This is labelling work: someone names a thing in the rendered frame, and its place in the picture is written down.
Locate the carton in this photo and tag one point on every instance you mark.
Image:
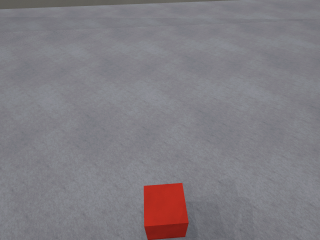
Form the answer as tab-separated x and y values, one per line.
165	212

